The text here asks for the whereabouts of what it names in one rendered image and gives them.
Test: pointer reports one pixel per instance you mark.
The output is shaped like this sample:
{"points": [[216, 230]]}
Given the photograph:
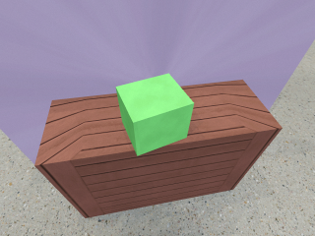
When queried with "pedestal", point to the pedestal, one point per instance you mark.
{"points": [[86, 153]]}

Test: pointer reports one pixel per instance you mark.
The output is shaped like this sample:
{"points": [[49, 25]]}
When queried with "carton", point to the carton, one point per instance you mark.
{"points": [[155, 112]]}

